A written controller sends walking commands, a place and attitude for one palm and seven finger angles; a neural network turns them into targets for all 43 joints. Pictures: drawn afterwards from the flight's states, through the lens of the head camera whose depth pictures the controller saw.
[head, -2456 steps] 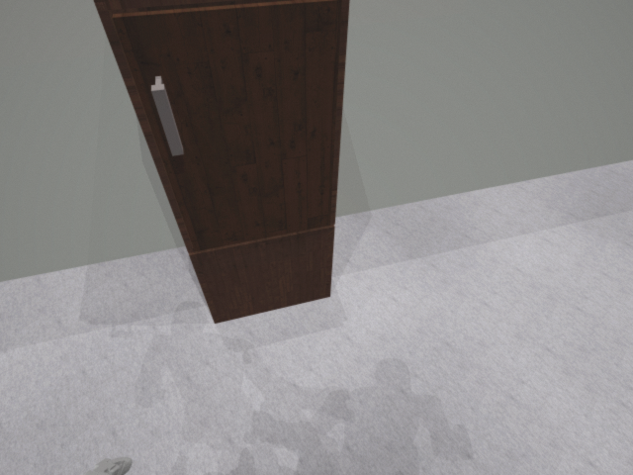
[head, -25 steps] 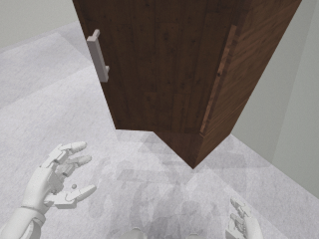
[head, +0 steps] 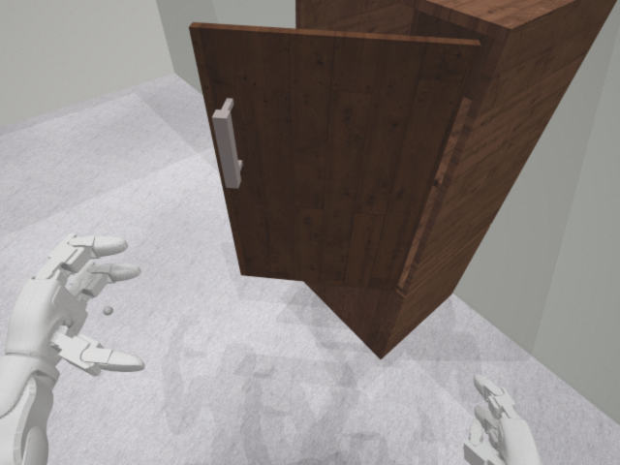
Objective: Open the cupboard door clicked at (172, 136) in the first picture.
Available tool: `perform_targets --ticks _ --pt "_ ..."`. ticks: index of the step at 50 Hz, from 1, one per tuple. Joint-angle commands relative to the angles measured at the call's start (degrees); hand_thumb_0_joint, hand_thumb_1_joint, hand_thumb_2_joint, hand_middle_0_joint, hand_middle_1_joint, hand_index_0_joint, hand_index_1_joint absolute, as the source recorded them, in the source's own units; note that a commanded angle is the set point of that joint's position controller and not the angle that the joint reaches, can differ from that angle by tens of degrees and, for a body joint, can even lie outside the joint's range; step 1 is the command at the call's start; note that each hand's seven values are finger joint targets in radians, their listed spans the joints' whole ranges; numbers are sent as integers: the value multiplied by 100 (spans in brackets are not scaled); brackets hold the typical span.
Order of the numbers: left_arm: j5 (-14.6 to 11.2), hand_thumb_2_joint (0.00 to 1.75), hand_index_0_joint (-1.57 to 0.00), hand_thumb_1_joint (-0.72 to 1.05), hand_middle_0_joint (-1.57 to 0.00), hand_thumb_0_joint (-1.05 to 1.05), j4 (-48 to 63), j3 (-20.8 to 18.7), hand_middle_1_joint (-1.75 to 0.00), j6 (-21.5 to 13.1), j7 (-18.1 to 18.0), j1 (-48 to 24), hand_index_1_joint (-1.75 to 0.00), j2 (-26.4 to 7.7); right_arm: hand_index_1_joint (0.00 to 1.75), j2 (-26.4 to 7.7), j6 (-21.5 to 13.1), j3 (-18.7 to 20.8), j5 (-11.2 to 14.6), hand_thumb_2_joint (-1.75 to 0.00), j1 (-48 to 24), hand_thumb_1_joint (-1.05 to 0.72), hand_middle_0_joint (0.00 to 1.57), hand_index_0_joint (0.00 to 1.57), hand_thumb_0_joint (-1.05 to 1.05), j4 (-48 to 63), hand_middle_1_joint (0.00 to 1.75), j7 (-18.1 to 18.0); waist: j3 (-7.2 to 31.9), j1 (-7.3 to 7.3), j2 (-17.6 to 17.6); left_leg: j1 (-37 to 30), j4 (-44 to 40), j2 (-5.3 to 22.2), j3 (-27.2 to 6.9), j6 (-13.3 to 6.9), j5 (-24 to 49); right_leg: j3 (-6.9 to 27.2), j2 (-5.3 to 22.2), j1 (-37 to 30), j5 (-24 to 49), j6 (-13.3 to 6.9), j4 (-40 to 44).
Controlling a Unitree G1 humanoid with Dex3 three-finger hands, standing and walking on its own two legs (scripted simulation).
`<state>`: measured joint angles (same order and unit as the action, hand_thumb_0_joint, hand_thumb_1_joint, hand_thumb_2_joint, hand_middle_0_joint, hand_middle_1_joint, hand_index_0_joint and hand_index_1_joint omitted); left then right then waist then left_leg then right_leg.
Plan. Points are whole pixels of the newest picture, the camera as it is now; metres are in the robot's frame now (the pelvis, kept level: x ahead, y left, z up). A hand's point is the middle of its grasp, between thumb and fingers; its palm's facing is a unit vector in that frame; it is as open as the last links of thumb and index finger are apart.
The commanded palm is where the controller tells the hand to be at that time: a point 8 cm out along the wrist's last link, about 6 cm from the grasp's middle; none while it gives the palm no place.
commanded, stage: raise the hand with hooked fingers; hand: left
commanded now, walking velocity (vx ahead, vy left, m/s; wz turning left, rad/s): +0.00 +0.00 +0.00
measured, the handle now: (231, 144) +0.57 +0.18 +0.11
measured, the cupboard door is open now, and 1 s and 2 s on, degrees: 44 44 44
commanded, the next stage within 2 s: move the hooked fingers beside the handle in 0.82 s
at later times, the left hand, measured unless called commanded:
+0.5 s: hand (96, 261) +0.30 +0.28 +0.12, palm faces -0.02 -1.00 -0.04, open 13.9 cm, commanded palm +0.27 +0.32 +0.13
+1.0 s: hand (109, 268) +0.30 +0.26 +0.12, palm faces +0.02 -1.00 -0.04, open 13.9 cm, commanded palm +0.28 +0.31 +0.13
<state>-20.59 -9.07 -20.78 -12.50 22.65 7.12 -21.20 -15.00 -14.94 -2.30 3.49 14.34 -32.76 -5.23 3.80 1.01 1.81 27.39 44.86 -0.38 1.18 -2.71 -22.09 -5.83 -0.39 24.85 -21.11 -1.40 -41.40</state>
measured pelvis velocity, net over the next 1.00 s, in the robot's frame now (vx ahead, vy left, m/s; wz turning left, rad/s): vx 0.00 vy -0.01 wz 0.00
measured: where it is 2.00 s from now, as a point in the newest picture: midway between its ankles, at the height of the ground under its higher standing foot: outside the picture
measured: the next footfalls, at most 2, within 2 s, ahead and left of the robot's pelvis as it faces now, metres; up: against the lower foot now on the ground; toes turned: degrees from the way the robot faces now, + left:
none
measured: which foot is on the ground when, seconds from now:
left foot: down 0.00-1.00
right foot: down 0.00-1.00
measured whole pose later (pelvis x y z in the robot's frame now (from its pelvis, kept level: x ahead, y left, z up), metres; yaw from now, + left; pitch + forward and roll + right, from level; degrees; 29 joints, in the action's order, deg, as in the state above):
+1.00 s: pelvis +0.00 -0.01 +0.01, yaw +0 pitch +3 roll -1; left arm -19.3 -22.4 -24.8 -6.6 28.8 -6.0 -24.7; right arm -15.8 -12.6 -3.0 3.6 15.0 -34.8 -6.4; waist 2.0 1.1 2.2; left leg 21.5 37.3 -0.3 1.4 -2.0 -18.8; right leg -5.4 -0.8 19.7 -18.3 -2.1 -35.0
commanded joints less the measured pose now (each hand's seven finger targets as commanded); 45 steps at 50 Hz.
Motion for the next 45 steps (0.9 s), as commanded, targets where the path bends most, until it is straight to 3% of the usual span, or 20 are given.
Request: perform_targets --ticks 1,4,5,9,12,14,18,19,23,24,26,30,33,37,38,39,40,41,42,45 --pt "-42 30 -30 -50 -30 0 665 -310 -120 200 293 -1282 -120 -1200 30 -890 -242 282 43 -90 -248 -90 20 20 0 774 30 -114 649 -95 185 -714 -972 100 -439 125 1291 236 -46 -221 1130 -7 701" --pt "-52 30 -30 -50 -30 0 706 -612 -120 244 339 -1860 -120 -1602 30 -903 -224 239 11 -90 -276 -90 20 20 0 765 30 -158 747 -60 53 -862 -1035 91 -490 124 1337 246 -67 -347 1103 -33 773" --pt "-55 30 -30 -50 -30 0 854 -716 -120 182 329 -2101 -120 -1704 30 -866 -218 227 11 -90 -296 -90 20 20 0 767 30 -164 938 -62 146 -1007 -1084 88 -504 128 1342 248 -65 -392 1072 -29 797" --pt "-49 30 -30 -50 -30 0 726 -996 -120 40 269 -2479 -120 -2005 30 -853 -216 175 -27 -90 -332 -90 20 20 0 693 30 -194 1039 8 348 -1249 -1187 96 -568 176 1461 243 -72 -522 1068 -80 854" --pt "-28 30 -30 -50 -30 0 398 -877 -120 147 398 -2582 -120 -1887 30 -834 -208 169 2 -90 -329 -90 20 20 0 647 30 -212 1006 -29 598 -1406 -1262 107 -565 194 1608 221 -45 -493 1212 -74 908" --pt "6 30 -30 -50 -30 0 143 -817 -120 315 514 -2655 -120 -1940 30 -876 -188 168 12 -90 -297 -90 20 20 0 646 30 -220 969 -19 586 -1432 -1289 103 -573 191 1685 220 -52 -550 1276 -92 954" --pt "-23 30 -30 -50 -30 0 -358 -693 -120 617 701 -2548 -120 -1796 30 -924 -149 198 41 -90 -245 -90 20 20 0 653 30 -218 787 -40 182 -1302 -1353 103 -584 173 1739 174 -37 -499 1367 -59 1022" --pt "-46 30 -30 -50 -30 0 -413 -774 -120 647 745 -2446 -120 -1859 30 -937 -149 202 27 -90 -214 -90 20 20 0 682 30 -190 837 27 68 -1319 -1327 92 -585 181 1912 182 -50 -600 1517 -82 1010" --pt "-85 30 -30 -50 -30 0 6 -945 -120 522 701 -2452 -120 -1988 30 -936 -140 262 3 -90 -215 -90 20 20 0 762 30 -106 1175 78 172 -1487 -1265 92 -524 206 2347 191 -36 -663 1808 -53 942" --pt "-81 30 -30 -50 -30 0 81 -1019 -120 467 649 -2493 -120 -2099 30 -936 -138 249 -22 -90 -203 -90 20 20 0 753 30 -76 1103 112 163 -1465 -1260 94 -518 221 2368 208 -50 -707 1832 -82 944" --pt "-67 30 -30 -50 -30 0 302 -1097 -120 334 548 -2564 -120 -2123 30 -901 -126 268 -30 -90 -180 -90 20 20 0 767 30 -70 1295 87 386 -1628 -1279 95 -495 222 2404 231 -54 -688 1823 -71 954" --pt "-25 30 -30 -50 -30 0 243 -1060 -120 233 422 -2621 -120 -2041 30 -892 -94 267 -21 -90 -159 -90 20 20 0 698 30 -91 1070 10 289 -1511 -1341 99 -441 178 2068 244 -61 -661 1656 -59 1021" --pt "30 30 -30 -50 -30 0 294 -983 -120 207 423 -2751 -120 -2018 30 -887 -98 258 -12 -90 -195 -90 20 20 0 671 30 -134 1080 -15 563 -1552 -1370 91 -452 173 1920 254 -30 -631 1523 -66 1048" --pt "2 30 -30 -50 -30 0 -6 -860 -120 321 510 -2651 -120 -1886 30 -886 -78 249 12 -90 -218 -90 20 20 0 653 30 -175 909 -66 286 -1410 -1369 75 -401 106 1628 290 -25 -595 1429 -36 1144" --pt "-2 30 -30 -50 -30 0 -33 -831 -120 334 537 -2682 -120 -1864 30 -898 -83 247 19 -90 -247 -90 20 20 0 645 30 -186 872 -68 353 -1375 -1359 63 -406 104 1609 294 -18 -594 1418 -45 1136" --pt "-33 30 -30 -50 -30 0 -148 -898 -120 360 568 -2630 -120 -1942 30 -906 -75 247 12 -90 -231 -90 20 20 0 630 30 -189 817 -60 75 -1313 -1336 70 -385 88 1584 332 -11 -657 1455 -42 1164" --pt "-48 30 -30 -50 -30 0 -210 -858 -120 387 599 -2658 -120 -1886 30 -907 -67 231 23 -90 -265 -90 20 20 0 629 30 -189 783 -64 159 -1235 -1338 48 -353 85 1522 341 -6 -642 1429 -31 1167" --pt "-66 30 -30 -50 -30 0 -177 -908 -120 369 606 -2691 -120 -1932 30 -903 -71 246 25 -90 -266 -90 20 20 0 649 30 -195 860 -62 17 -1235 -1337 43 -374 81 1506 338 -5 -673 1414 -19 1160" --pt "-82 30 -30 -50 -30 0 -155 -936 -120 351 614 -2680 -120 -1943 30 -901 -82 252 20 -90 -296 -90 20 20 0 659 30 -196 941 -40 174 -1254 -1295 27 -342 76 1504 375 11 -673 1421 -15 1159" --pt "-80 30 -30 -50 -30 0 -49 -990 -120 267 603 -2693 -120 -2016 30 -882 -87 247 9 -90 -280 -90 20 20 0 659 30 -176 1138 -18 157 -1301 -1239 25 -307 66 1729 412 21 -841 1690 -13 1101"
